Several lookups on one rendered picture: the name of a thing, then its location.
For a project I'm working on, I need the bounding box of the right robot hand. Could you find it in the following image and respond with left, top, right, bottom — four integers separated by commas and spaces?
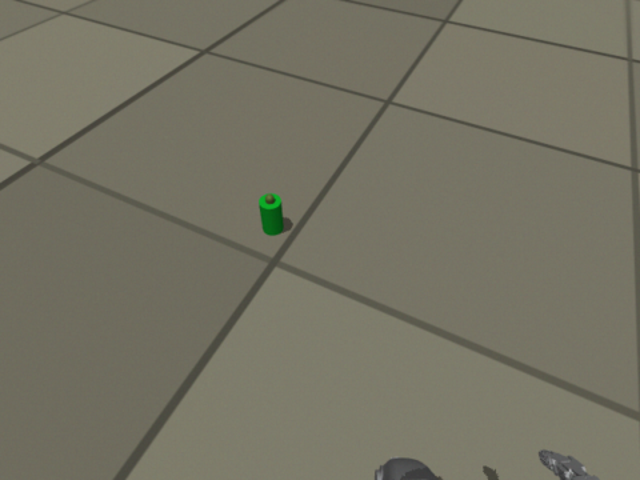
539, 450, 600, 480

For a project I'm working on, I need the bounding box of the bottle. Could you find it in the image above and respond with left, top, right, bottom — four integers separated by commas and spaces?
259, 194, 283, 236

